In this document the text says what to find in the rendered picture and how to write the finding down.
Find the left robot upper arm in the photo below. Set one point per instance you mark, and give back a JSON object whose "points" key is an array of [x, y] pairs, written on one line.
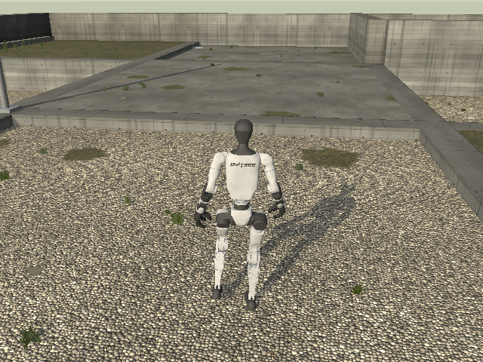
{"points": [[214, 172]]}

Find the robot left hand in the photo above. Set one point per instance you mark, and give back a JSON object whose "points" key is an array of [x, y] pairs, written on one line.
{"points": [[198, 217]]}

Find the humanoid robot head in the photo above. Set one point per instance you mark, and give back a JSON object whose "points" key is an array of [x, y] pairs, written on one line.
{"points": [[243, 130]]}

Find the robot right hand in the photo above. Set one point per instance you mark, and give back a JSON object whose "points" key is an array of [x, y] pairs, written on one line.
{"points": [[281, 211]]}

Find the robot right forearm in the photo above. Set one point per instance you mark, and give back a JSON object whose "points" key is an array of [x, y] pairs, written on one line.
{"points": [[277, 197]]}

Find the right robot upper arm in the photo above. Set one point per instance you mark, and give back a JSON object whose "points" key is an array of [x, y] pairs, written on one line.
{"points": [[270, 172]]}

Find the robot left forearm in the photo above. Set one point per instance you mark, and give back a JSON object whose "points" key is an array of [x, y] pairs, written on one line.
{"points": [[204, 200]]}

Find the robot right thigh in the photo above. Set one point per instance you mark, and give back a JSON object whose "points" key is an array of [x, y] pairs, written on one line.
{"points": [[259, 222]]}

